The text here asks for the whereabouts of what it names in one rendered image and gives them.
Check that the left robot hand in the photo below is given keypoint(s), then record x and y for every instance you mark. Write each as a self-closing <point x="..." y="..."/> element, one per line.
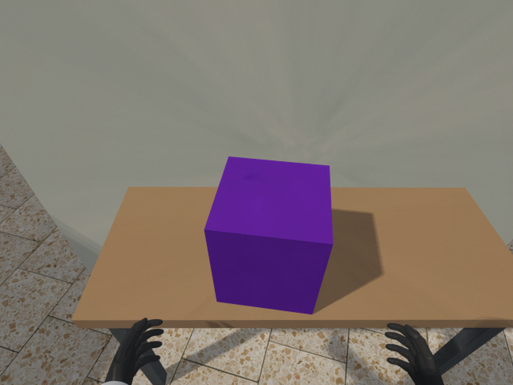
<point x="126" y="362"/>

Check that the carton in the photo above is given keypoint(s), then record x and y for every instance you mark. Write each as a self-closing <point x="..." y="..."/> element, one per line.
<point x="269" y="234"/>

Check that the right robot hand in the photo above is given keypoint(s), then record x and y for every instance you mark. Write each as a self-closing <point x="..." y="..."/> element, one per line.
<point x="421" y="367"/>

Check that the table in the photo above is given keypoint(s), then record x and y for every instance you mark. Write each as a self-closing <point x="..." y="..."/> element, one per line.
<point x="422" y="257"/>

